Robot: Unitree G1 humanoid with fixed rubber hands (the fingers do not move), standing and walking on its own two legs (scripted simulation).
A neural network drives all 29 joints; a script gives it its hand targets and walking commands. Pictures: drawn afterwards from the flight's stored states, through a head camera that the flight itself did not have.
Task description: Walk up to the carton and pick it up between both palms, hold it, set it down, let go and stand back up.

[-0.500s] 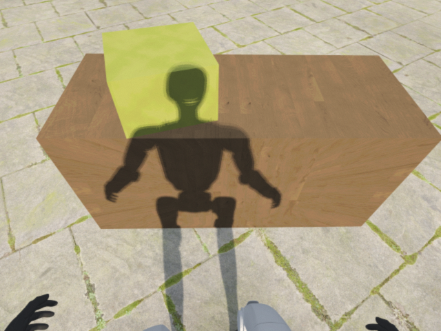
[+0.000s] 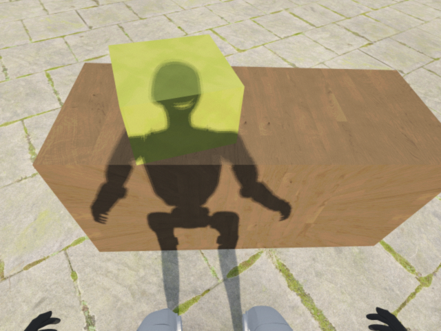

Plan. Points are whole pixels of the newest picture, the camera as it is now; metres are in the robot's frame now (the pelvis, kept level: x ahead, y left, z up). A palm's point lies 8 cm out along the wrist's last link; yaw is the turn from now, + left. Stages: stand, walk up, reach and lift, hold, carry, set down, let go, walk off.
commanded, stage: walk up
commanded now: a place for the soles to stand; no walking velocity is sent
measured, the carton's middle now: (174, 96) +0.71 +0.13 -0.01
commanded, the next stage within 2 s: none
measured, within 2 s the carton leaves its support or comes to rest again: neither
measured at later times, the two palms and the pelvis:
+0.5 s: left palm (74, 268) +0.23 +0.28 -0.07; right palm (401, 307) +0.18 -0.36 -0.09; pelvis +0.10 -0.03 +0.00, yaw -3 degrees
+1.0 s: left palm (71, 277) +0.22 +0.29 -0.09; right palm (398, 295) +0.20 -0.35 -0.08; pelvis +0.10 -0.03 +0.00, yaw +0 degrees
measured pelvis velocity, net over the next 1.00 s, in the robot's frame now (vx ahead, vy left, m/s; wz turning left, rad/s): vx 0.10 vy -0.03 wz -0.01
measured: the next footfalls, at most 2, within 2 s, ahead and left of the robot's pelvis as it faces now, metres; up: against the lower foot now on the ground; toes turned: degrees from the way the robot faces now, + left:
right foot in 0.30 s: +0.21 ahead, -0.13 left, +0.00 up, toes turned -4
left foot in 0.62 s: +0.18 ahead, +0.11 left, +0.00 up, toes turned +3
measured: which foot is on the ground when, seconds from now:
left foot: down 0.00-0.32, up 0.34-0.60, down 0.62-1.00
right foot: up 0.00-0.28, down 0.30-1.00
